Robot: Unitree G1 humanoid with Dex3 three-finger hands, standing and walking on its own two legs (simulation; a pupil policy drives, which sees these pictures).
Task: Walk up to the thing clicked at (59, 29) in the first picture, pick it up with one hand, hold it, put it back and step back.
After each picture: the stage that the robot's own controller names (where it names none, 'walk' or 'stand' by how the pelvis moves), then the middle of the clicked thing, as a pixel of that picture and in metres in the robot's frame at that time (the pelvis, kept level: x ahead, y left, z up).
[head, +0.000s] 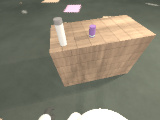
stand; (60, 33) +0.68 +0.33 +0.11
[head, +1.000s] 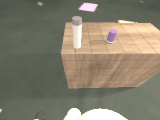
walk; (77, 34) +0.63 +0.17 +0.13
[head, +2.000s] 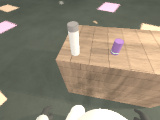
stand; (74, 40) +0.52 +0.19 +0.14
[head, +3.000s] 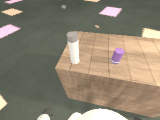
stand; (73, 49) +0.47 +0.18 +0.11
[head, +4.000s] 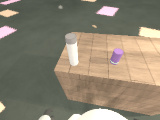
stand; (72, 51) +0.46 +0.18 +0.11
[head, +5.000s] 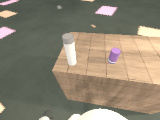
stand; (70, 51) +0.46 +0.20 +0.11
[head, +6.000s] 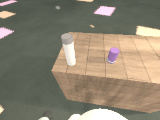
stand; (69, 51) +0.46 +0.20 +0.11
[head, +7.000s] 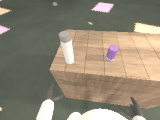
rise first; (67, 49) +0.45 +0.22 +0.11
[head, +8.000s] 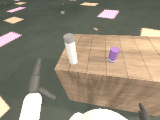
go down; (71, 50) +0.47 +0.22 +0.11
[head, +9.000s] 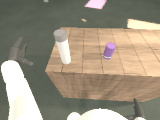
go down; (63, 49) +0.45 +0.20 +0.12
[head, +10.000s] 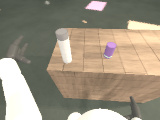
go down; (65, 48) +0.47 +0.20 +0.12
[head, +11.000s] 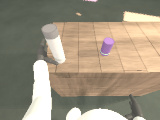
close in; (56, 47) +0.43 +0.23 +0.15
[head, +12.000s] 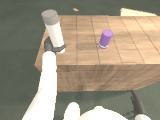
close; (55, 35) +0.50 +0.22 +0.17
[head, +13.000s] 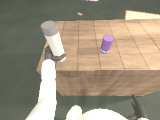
lift; (55, 45) +0.44 +0.22 +0.16
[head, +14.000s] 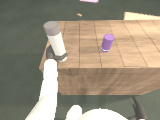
lift; (57, 44) +0.44 +0.22 +0.16
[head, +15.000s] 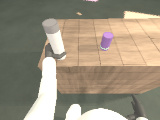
lift; (56, 43) +0.45 +0.22 +0.16
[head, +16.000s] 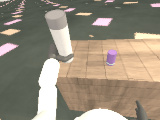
lift; (62, 42) +0.31 +0.17 +0.33
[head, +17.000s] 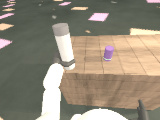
hold; (65, 49) +0.35 +0.17 +0.25
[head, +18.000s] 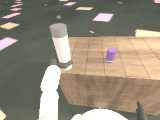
hold; (62, 50) +0.33 +0.19 +0.25
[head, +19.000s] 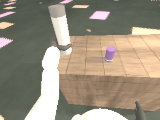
crouch; (62, 33) +0.42 +0.20 +0.30
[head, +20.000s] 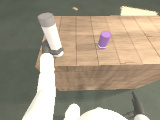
lower; (53, 38) +0.48 +0.23 +0.15
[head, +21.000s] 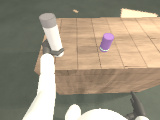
lower; (54, 38) +0.47 +0.23 +0.17
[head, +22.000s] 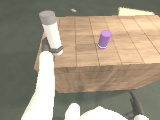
lower; (53, 36) +0.49 +0.23 +0.17
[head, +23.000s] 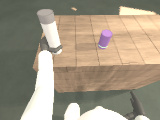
lower; (52, 35) +0.49 +0.23 +0.17
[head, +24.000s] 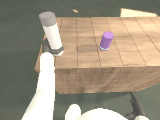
loosen; (53, 37) +0.48 +0.23 +0.17
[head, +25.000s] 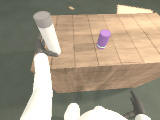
withdraw; (50, 37) +0.48 +0.23 +0.17
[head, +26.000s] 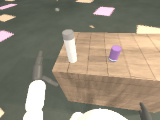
sink last; (70, 48) +0.47 +0.21 +0.13
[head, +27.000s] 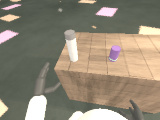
stand; (72, 47) +0.49 +0.22 +0.12
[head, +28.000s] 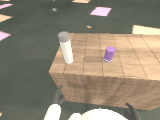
stand; (66, 49) +0.47 +0.23 +0.11
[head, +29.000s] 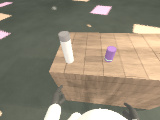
stand; (67, 49) +0.47 +0.23 +0.11
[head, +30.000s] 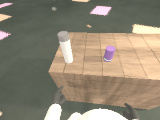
stand; (66, 49) +0.47 +0.23 +0.11
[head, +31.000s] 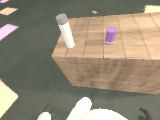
walk; (66, 33) +0.58 +0.25 +0.13
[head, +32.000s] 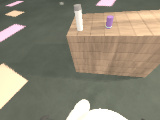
walk; (78, 18) +0.92 +0.24 +0.12
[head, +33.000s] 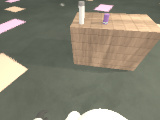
stand; (81, 13) +1.17 +0.22 +0.13
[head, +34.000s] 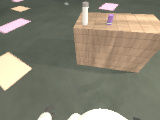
stand; (85, 14) +1.16 +0.17 +0.11
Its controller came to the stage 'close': yes
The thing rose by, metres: 0.21
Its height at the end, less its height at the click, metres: +0.00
